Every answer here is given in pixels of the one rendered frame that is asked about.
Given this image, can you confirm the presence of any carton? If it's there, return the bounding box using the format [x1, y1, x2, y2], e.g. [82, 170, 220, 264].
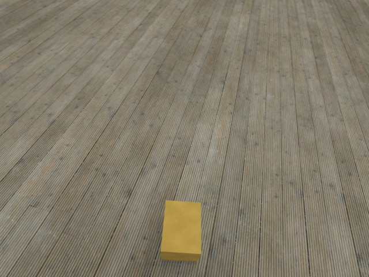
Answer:
[161, 200, 201, 262]

